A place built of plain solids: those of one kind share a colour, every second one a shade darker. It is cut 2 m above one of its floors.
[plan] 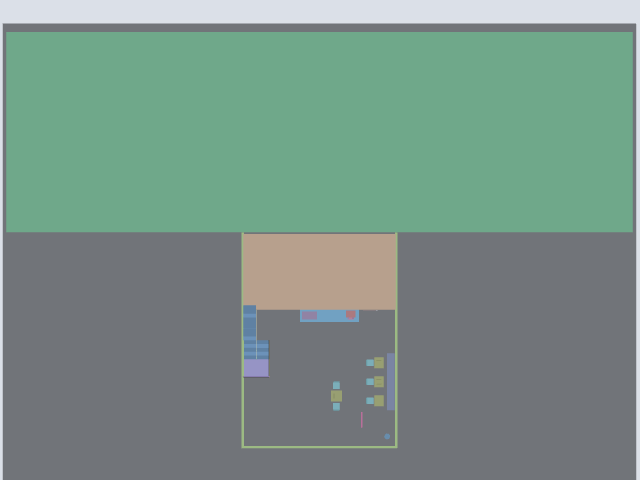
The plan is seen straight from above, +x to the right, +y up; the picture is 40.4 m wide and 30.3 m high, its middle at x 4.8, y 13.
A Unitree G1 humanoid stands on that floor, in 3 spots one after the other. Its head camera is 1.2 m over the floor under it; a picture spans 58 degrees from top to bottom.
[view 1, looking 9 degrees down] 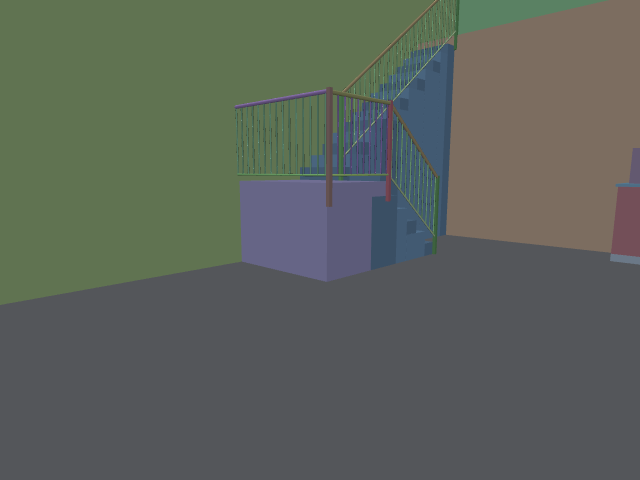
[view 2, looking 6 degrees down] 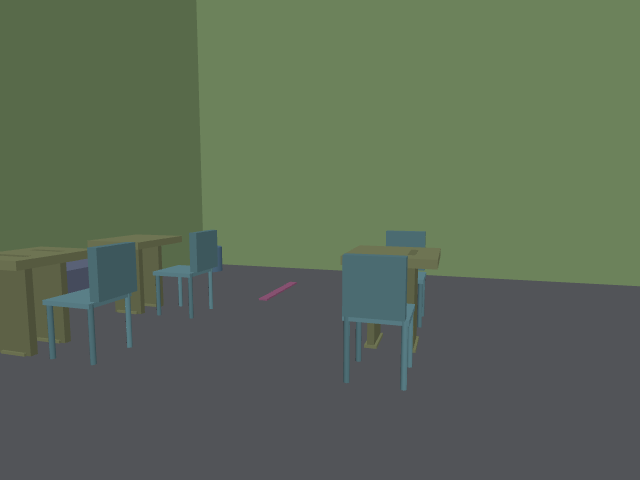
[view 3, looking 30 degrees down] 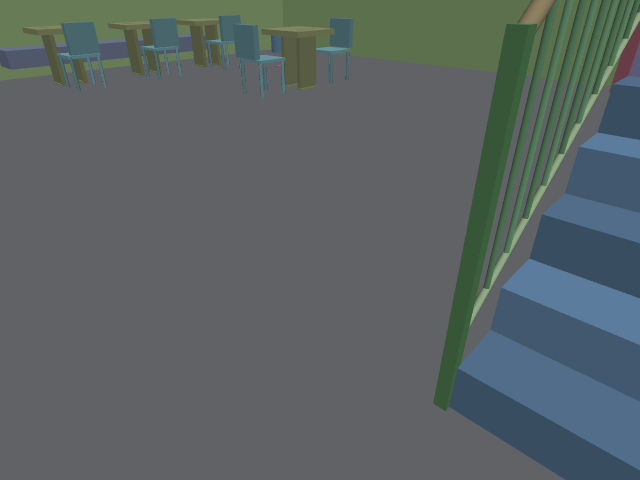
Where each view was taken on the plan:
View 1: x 4.73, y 1.00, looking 134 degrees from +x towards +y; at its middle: stair_landing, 4.76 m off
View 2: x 5.40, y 6.58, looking -73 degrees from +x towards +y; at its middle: wall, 6.92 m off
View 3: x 1.22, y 7.67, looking -47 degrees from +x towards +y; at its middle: ground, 2.40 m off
